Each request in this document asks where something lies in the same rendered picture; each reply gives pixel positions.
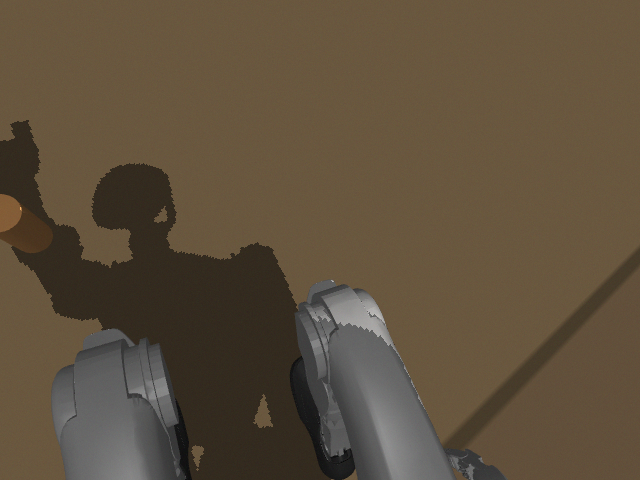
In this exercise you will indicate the right robot foot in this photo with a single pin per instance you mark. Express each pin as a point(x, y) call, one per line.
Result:
point(336, 467)

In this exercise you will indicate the left robot foot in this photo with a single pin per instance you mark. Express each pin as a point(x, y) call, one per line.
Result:
point(183, 444)

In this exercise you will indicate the can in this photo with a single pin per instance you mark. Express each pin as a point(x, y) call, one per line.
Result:
point(22, 229)

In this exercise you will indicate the right robot hand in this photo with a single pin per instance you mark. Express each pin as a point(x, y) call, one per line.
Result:
point(471, 465)

